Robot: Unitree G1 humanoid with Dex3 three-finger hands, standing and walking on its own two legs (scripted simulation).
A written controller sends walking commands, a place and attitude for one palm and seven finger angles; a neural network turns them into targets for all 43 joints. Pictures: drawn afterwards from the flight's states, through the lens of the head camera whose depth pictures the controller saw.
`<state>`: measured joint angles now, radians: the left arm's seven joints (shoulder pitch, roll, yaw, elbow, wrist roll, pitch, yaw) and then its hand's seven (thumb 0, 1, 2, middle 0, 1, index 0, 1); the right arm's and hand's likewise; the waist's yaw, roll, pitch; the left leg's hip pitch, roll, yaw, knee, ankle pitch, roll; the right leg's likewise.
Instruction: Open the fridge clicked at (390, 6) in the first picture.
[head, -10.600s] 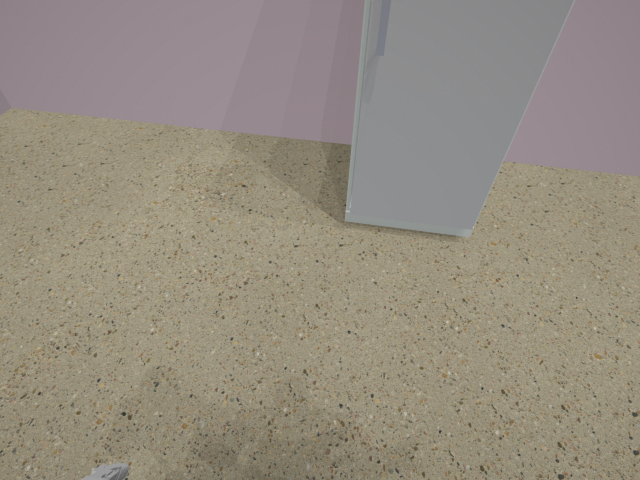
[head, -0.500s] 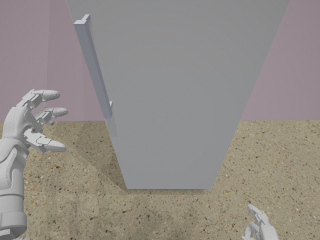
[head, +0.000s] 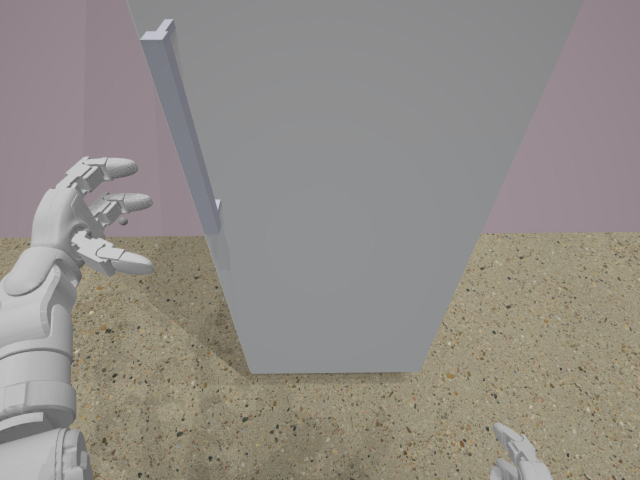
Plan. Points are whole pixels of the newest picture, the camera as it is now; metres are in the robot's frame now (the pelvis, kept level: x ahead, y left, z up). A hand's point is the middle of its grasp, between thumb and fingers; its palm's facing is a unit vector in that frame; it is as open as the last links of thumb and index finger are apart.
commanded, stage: move the hooked fingers beside the handle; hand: left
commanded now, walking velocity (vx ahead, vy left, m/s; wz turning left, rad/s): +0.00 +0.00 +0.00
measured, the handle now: (193, 143) +0.50 +0.21 +0.17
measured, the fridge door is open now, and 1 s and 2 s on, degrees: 0 0 0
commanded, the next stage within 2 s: feel for the door with the fingertips in 1.46 s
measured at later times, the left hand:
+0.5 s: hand (138, 193) +0.42 +0.27 +0.15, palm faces +0.08 -1.00 +0.01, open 14.0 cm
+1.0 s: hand (144, 188) +0.44 +0.27 +0.14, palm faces +0.07 -1.00 +0.02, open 14.0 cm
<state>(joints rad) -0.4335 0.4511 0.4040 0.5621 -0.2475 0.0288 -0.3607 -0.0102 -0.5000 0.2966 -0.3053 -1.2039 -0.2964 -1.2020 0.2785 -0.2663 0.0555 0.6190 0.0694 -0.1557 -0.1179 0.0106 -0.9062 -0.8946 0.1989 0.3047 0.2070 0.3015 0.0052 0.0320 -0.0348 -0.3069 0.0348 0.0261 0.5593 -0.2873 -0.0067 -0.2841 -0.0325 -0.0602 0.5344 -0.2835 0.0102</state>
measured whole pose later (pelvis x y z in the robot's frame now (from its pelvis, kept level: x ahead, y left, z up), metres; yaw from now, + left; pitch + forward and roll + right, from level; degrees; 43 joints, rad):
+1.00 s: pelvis +0.00 +0.01 -0.01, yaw -2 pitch +9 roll -2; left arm -0.71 0.56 0.45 0.96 -0.18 -0.13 -0.38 -0.01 -0.50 0.30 -0.31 -1.20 -0.30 -1.20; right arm 0.39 -0.28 0.03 0.63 0.05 -0.04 -0.08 0.01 -0.91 -0.89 0.20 0.30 0.21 0.30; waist -0.07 0.01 -0.06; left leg -0.48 0.05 0.04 0.66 -0.33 0.01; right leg -0.45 -0.02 -0.04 0.60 -0.30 0.02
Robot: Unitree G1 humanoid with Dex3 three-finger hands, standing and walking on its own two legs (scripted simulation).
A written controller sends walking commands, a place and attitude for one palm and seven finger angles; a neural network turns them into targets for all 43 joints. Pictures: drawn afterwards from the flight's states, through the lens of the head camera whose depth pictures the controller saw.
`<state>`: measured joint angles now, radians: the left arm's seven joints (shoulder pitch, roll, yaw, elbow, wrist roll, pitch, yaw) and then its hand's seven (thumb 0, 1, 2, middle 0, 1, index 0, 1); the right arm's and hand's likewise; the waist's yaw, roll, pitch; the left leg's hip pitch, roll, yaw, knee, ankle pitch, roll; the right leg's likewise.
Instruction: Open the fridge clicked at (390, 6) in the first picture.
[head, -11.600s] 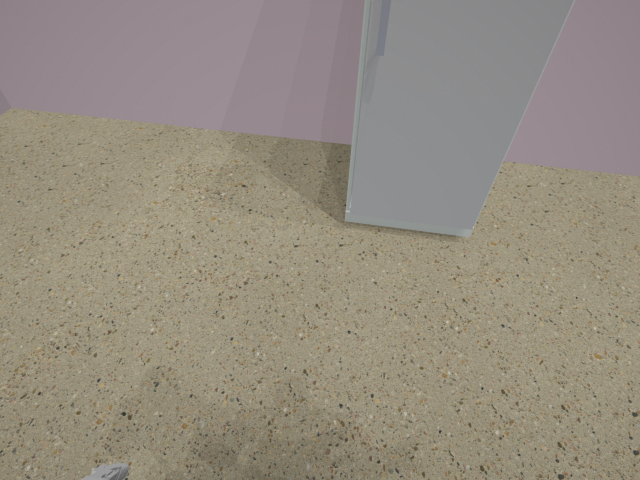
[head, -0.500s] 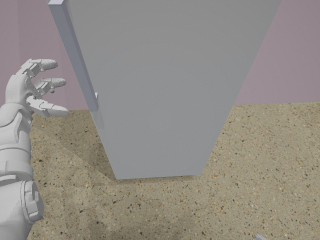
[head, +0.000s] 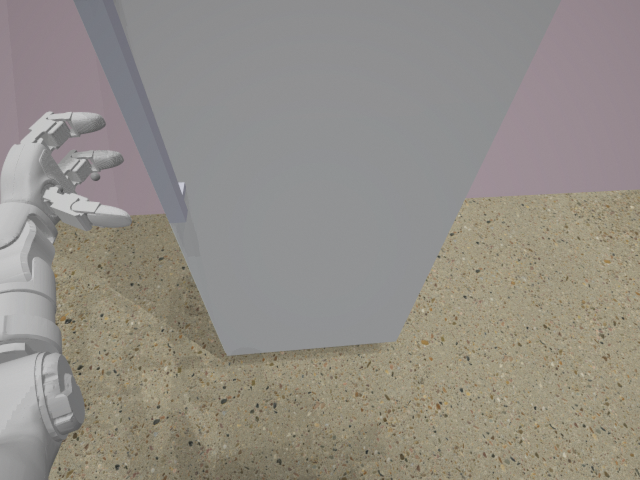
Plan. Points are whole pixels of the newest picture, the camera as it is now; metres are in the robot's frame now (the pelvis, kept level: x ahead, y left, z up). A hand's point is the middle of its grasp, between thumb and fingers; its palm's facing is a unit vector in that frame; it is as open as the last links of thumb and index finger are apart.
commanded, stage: move the hooked fingers beside the handle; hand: left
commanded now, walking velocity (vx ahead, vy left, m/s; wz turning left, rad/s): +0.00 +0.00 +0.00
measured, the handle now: (149, 121) +0.49 +0.21 +0.18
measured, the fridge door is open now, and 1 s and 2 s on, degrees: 0 0 0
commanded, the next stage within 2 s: feel for the door with the fingertips in 0.46 s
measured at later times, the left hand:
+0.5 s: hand (101, 174) +0.43 +0.26 +0.15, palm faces +0.09 -1.00 +0.01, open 14.0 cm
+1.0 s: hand (127, 177) +0.43 +0.23 +0.15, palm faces +0.09 -1.00 +0.02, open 14.0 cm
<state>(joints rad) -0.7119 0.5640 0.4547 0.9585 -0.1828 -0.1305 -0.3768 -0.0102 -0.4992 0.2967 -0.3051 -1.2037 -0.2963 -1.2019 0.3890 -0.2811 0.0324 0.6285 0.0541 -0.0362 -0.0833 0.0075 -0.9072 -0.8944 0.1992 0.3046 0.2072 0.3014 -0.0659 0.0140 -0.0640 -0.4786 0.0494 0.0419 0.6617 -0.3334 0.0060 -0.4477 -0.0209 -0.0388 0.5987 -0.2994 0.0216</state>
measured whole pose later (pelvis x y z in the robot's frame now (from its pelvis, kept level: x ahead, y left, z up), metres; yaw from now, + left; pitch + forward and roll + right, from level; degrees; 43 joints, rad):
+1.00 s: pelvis +0.00 -0.01 +0.00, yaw +1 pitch +7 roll -1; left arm -0.69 0.46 0.37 0.86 -0.18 -0.10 -0.28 -0.01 -0.50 0.30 -0.31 -1.20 -0.30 -1.20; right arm 0.35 -0.27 0.03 0.62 0.05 -0.04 -0.08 0.01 -0.91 -0.89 0.20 0.30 0.21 0.30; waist -0.06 0.02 -0.07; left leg -0.46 0.05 0.03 0.66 -0.33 0.00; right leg -0.43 -0.02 -0.05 0.61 -0.30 0.01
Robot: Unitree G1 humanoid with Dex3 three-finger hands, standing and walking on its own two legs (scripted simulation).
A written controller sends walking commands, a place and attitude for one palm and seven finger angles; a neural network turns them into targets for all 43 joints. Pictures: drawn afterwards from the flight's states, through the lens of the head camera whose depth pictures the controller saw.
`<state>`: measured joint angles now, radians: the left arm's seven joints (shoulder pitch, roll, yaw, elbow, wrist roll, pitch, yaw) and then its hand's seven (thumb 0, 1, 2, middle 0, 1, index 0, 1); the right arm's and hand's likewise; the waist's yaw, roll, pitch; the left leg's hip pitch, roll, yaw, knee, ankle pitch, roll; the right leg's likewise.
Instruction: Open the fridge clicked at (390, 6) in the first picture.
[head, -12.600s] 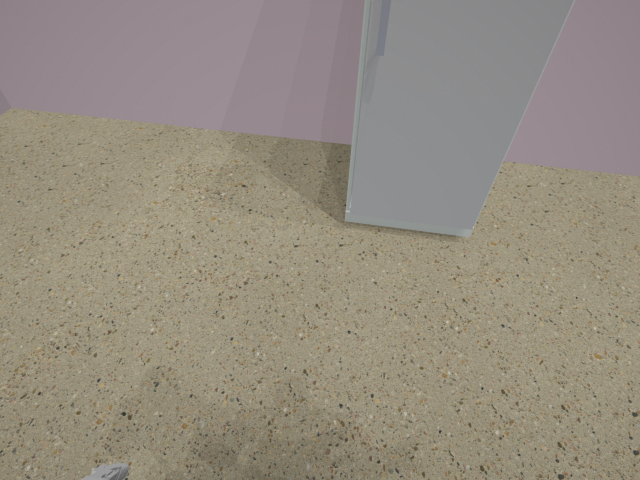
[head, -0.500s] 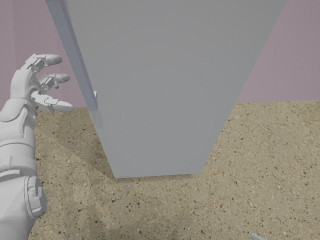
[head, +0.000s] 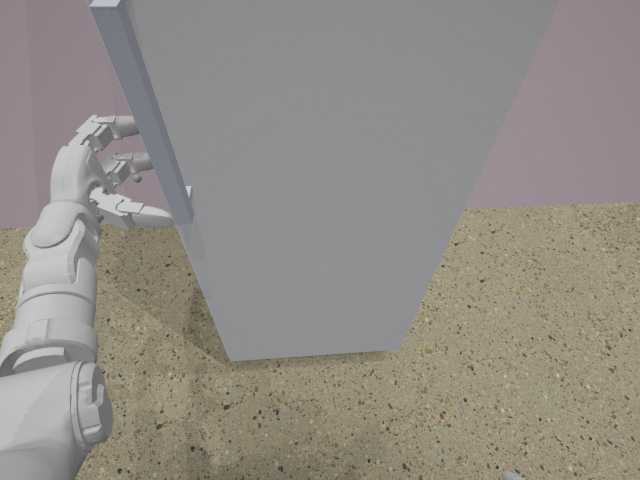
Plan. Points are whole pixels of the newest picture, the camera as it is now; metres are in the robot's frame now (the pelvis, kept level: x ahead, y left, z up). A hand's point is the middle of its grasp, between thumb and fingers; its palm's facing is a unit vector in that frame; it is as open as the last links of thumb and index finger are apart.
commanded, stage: feel for the door with the fingertips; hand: left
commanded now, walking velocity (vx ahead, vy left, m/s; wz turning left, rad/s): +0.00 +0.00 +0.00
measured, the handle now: (158, 125) +0.50 +0.21 +0.18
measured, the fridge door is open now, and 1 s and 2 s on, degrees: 0 0 0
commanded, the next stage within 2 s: slide the fingers in behind the handle in 0.40 s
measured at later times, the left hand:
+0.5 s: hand (136, 164) +0.45 +0.24 +0.15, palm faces +0.08 -1.00 +0.00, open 13.7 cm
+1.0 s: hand (154, 175) +0.44 +0.21 +0.15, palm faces +0.08 -1.00 +0.00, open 14.0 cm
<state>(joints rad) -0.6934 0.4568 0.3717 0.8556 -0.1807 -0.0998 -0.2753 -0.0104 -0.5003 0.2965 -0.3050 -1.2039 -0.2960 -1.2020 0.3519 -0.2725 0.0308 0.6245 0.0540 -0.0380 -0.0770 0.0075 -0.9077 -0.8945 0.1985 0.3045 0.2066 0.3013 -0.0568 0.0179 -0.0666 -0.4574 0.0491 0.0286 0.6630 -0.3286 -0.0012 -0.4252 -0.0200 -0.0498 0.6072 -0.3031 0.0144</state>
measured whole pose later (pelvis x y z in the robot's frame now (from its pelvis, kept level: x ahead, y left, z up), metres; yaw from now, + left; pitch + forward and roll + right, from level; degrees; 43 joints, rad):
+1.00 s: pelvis +0.00 +0.00 +0.00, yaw -1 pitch +7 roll -1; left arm -0.70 0.42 0.36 0.86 -0.17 -0.13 -0.22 -0.01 -0.50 0.30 -0.31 -1.21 -0.30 -1.21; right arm 0.36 -0.26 0.03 0.62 0.05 -0.04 -0.06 0.01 -0.91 -0.89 0.20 0.30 0.21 0.30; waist -0.06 0.03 -0.07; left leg -0.47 0.05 0.04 0.67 -0.33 0.00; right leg -0.44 -0.02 -0.04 0.62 -0.31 0.02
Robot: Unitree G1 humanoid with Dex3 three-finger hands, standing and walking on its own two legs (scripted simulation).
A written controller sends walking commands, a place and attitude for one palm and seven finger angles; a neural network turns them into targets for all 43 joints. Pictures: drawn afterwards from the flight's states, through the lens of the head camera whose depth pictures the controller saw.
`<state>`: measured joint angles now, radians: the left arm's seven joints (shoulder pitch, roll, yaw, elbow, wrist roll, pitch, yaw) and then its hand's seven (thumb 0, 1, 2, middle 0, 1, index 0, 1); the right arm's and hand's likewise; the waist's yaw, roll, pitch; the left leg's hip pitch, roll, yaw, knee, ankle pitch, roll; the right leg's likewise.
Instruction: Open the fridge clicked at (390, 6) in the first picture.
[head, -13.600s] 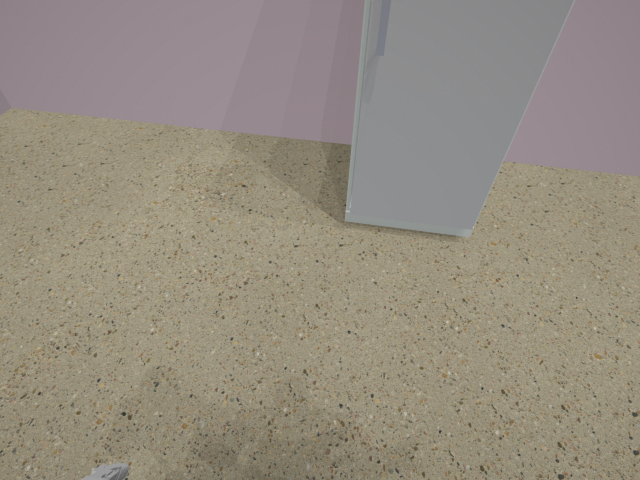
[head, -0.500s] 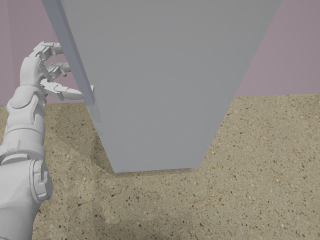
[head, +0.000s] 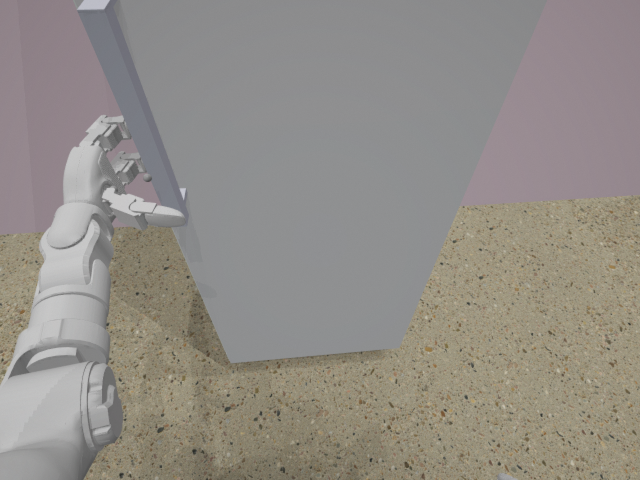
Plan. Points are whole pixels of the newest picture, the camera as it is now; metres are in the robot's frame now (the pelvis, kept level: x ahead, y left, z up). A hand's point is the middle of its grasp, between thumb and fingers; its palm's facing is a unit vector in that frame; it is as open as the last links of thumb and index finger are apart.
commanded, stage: slide the fingers in behind the handle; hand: left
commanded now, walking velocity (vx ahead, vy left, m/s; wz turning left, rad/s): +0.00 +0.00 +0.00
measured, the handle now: (151, 128) +0.49 +0.22 +0.18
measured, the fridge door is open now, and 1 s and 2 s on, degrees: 0 0 0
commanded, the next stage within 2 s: grip the handle and tug to test in 1.32 s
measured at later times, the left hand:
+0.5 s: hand (161, 179) +0.43 +0.20 +0.15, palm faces +0.09 -1.00 +0.02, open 14.0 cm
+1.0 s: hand (169, 177) +0.44 +0.19 +0.15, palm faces +0.10 -0.99 +0.01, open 14.1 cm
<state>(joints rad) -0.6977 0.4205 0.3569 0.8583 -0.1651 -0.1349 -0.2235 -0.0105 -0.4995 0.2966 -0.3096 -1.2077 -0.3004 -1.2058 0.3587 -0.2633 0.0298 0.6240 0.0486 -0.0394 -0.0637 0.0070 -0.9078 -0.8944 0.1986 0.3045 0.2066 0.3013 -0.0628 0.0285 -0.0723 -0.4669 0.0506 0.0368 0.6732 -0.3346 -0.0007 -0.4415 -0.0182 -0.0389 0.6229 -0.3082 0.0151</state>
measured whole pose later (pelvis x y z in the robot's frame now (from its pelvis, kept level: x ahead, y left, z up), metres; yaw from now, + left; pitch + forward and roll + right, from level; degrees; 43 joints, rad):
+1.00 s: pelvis +0.00 +0.00 +0.00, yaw +1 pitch +6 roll -1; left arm -0.70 0.34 0.29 0.81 -0.16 -0.11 -0.13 -0.01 -0.50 0.30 -0.28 -1.20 -0.28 -1.20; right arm 0.33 -0.26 0.02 0.66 0.05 -0.05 -0.06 0.01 -0.91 -0.89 0.20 0.30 0.21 0.30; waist -0.04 0.03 -0.06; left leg -0.42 0.05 0.03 0.64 -0.32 -0.01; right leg -0.40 -0.02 -0.05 0.61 -0.30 0.01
